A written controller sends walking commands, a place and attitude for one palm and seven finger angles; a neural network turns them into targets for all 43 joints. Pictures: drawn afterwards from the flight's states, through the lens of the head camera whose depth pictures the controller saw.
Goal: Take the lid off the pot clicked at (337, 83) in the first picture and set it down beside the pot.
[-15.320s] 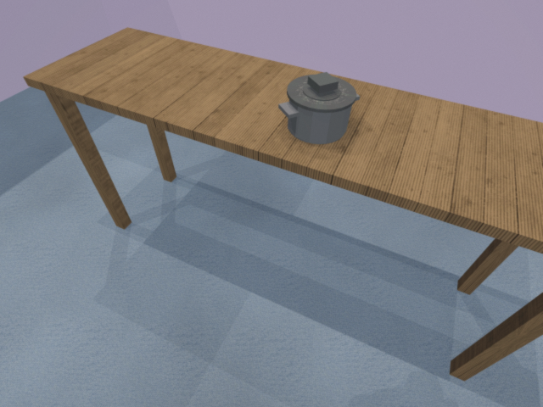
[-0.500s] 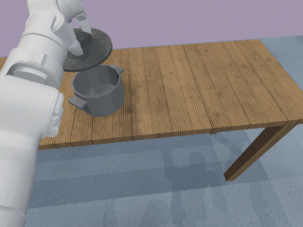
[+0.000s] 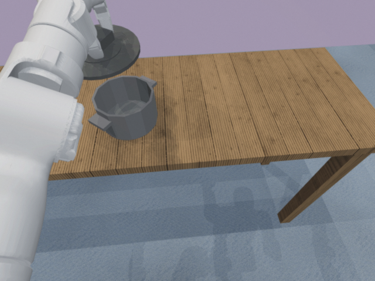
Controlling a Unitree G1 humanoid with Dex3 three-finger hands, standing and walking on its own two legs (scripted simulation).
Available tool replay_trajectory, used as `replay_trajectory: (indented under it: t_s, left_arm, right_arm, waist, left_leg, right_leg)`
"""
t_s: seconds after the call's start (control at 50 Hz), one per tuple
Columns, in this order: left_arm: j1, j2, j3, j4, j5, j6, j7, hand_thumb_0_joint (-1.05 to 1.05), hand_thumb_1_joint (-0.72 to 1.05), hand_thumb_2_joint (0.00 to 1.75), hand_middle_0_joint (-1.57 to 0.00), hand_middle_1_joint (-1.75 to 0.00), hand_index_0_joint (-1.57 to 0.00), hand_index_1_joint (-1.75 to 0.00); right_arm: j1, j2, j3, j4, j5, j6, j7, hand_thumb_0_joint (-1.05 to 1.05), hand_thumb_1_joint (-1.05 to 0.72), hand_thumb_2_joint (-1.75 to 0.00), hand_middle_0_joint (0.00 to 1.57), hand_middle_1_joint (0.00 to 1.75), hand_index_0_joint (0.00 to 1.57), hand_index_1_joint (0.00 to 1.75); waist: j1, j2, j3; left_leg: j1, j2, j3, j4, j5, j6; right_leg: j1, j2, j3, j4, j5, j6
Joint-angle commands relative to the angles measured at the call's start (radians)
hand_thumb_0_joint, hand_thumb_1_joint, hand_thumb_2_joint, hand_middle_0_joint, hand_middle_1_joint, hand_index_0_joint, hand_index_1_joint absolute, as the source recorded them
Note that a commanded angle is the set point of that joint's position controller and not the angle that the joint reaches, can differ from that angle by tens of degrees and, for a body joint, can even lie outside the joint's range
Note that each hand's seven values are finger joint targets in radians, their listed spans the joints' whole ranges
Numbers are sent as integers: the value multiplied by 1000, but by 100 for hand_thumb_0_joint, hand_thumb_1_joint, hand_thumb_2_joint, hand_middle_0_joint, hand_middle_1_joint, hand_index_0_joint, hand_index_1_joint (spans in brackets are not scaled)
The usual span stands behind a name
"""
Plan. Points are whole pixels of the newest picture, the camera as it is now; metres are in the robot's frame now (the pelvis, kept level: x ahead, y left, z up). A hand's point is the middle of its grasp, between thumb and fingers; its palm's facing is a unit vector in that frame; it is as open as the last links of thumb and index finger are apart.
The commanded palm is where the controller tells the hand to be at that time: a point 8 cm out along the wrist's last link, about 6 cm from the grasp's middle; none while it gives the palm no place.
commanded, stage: move the lid sideways beside the pot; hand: left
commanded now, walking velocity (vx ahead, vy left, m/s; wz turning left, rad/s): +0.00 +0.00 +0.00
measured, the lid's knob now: (94, 38) +0.54 +0.13 +0.23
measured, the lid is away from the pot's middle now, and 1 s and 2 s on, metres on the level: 0.02 0.12 0.22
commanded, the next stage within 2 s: none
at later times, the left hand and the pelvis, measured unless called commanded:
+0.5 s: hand (62, 28) +0.53 +0.17 +0.26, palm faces -0.27 -0.13 -0.95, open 9.0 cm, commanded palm +0.54 +0.18 +0.33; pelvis +0.01 -0.01 +0.00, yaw -1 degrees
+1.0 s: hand (34, 41) +0.51 +0.22 +0.25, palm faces -0.30 -0.12 -0.95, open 9.0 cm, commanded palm +0.54 +0.23 +0.33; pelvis +0.00 +0.00 +0.00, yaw +0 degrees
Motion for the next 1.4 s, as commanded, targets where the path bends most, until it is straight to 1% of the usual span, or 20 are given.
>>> replay_trajectory:
  t_s: [0.0,0.06,0.1,0.18,0.26,0.3,0.32,0.36,0.42,0.46,0.66,0.7,0.76,0.9,0.98,1.06,1.14,1.26,1.32,1.38]
  left_arm:
    - [-739,174,12,-313,27,-33,76,0,50,99,-75,-112,-73,-110]
    - [-744,212,40,-335,4,-45,72,0,50,99,-75,-112,-73,-110]
    - [-700,327,93,-381,49,-90,95,0,50,99,-75,-112,-73,-110]
    - [-609,312,80,-247,69,-62,109,0,50,99,-75,-112,-73,-110]
    - [-625,370,113,-292,74,-54,111,0,50,99,-75,-112,-73,-110]
    - [-654,475,173,-329,107,-60,107,0,50,99,-75,-112,-73,-110]
    - [-651,479,178,-338,109,-63,102,0,50,99,-75,-112,-73,-110]
    - [-607,351,81,-338,79,-64,78,0,50,99,-75,-112,-73,-110]
    - [-584,434,132,-301,94,-58,67,0,50,99,-75,-112,-73,-110]
    - [-563,344,60,-319,52,-64,48,0,50,99,-75,-112,-73,-110]
    - [-552,321,24,-399,8,-114,32,0,50,99,-75,-112,-73,-110]
    - [-582,429,88,-412,24,-130,33,0,50,99,-75,-112,-73,-110]
    - [-588,374,43,-430,-2,-150,28,0,50,99,-75,-112,-73,-110]
    - [-543,481,105,-346,39,-166,30,0,50,99,-75,-112,-73,-110]
    - [-551,548,147,-365,62,-173,34,0,50,99,-75,-112,-73,-110]
    - [-552,469,89,-365,59,-170,30,0,50,99,-75,-112,-73,-110]
    - [-520,512,116,-278,75,-156,31,0,50,99,-75,-112,-73,-110]
    - [-587,457,60,-398,48,-187,31,0,50,99,-75,-112,-73,-110]
    - [-578,574,140,-366,68,-196,36,0,50,99,-75,-112,-73,-110]
    - [-560,579,135,-351,66,-203,31,0,50,99,-75,-112,-73,-110]
  right_arm:
    - [77,-154,-56,-69,-4,-41,-14,0,-90,-90,20,30,20,30]
    - [89,-152,-58,-71,-6,-55,-21,0,-90,-90,20,30,20,30]
    - [93,-155,-54,-86,-12,-45,-23,0,-90,-90,20,30,20,30]
    - [101,-160,-47,-66,-4,-16,-19,0,-90,-90,20,30,20,30]
    - [84,-158,-46,-93,-12,-3,-11,0,-90,-90,20,30,20,30]
    - [79,-157,-48,-108,-16,9,-7,0,-90,-90,20,30,20,30]
    - [77,-152,-51,-112,-15,13,-7,0,-90,-90,20,30,20,30]
    - [84,-148,-61,-116,-3,26,-4,0,-90,-90,20,30,20,30]
    - [85,-165,-64,-105,-2,46,0,0,-90,-90,20,30,20,30]
    - [82,-162,-67,-113,9,55,0,0,-90,-90,20,30,20,30]
    - [64,-167,-57,-84,23,47,-13,0,-90,-90,20,30,20,30]
    - [50,-173,-54,-83,24,49,-18,0,-90,-90,20,30,20,30]
    - [56,-169,-55,-82,30,39,-26,0,-90,-90,20,30,20,30]
    - [57,-180,-47,-74,24,54,-29,0,-90,-90,20,30,20,30]
    - [66,-182,-50,-88,19,68,-28,0,-90,-90,20,30,20,30]
    - [85,-179,-56,-90,22,79,-20,0,-90,-90,20,30,20,30]
    - [102,-189,-57,-74,22,97,-18,0,-90,-90,20,30,20,30]
    - [124,-184,-57,-75,24,75,-25,0,-90,-90,20,30,20,30]
    - [129,-193,-54,-59,23,75,-32,0,-90,-90,20,30,20,30]
    - [126,-194,-51,-63,25,76,-33,0,-90,-90,20,30,20,30]
  waist:
    - [-25,0,-504]
    - [-18,-22,-552]
    - [-10,-50,-573]
    - [-10,-59,-430]
    - [7,6,-512]
    - [16,3,-583]
    - [16,-24,-600]
    - [1,-18,-575]
    - [-4,-70,-521]
    - [-15,-30,-503]
    - [-17,79,-453]
    - [-11,30,-483]
    - [-13,52,-485]
    - [0,33,-429]
    - [9,16,-485]
    - [6,71,-484]
    - [-4,33,-441]
    - [-3,152,-501]
    - [-2,90,-500]
    - [4,107,-491]
  left_leg:
    - [572,-18,-110,44,299,35]
    - [561,-26,-101,45,313,43]
    - [534,-28,-94,58,353,40]
    - [458,-24,-73,41,346,33]
    - [480,-31,-71,59,425,31]
    - [486,-37,-72,73,465,32]
    - [490,-38,-71,78,474,34]
    - [517,-30,-64,93,550,36]
    - [483,-35,-61,91,457,42]
    - [496,-33,-52,92,475,44]
    - [561,-19,-73,83,389,46]
    - [528,-28,-73,82,343,49]
    - [552,-22,-74,76,349,48]
    - [490,-24,-80,64,299,39]
    - [496,-22,-76,77,362,38]
    - [554,-7,-84,85,482,29]
    - [510,-8,-89,74,380,32]
    - [628,7,-103,79,471,22]
    - [576,0,-99,70,379,32]
    - [560,-4,-90,71,388,30]
  right_leg:
    - [-134,67,-2,-57,325,-30]
    - [-87,60,6,-51,374,-31]
    - [-49,62,21,-43,411,-28]
    - [-78,66,2,-55,409,-30]
    - [-28,56,13,-45,480,-36]
    - [20,56,29,-26,532,-28]
    - [33,56,28,-22,544,-25]
    - [-1,55,15,-31,578,-21]
    - [-21,63,16,-39,516,-15]
    - [-35,56,10,-49,525,-17]
    - [-112,63,-11,-78,375,-23]
    - [-64,62,-1,-64,385,-19]
    - [-80,59,-11,-67,370,-20]
    - [-88,63,-16,-61,323,-24]
    - [-52,63,-9,-54,373,-22]
    - [-110,69,-22,-59,369,-26]
    - [-128,77,-25,-74,293,-24]
    - [-174,82,-34,-92,269,-29]
    - [-131,84,-26,-92,255,-24]
    - [-126,82,-24,-92,266,-22]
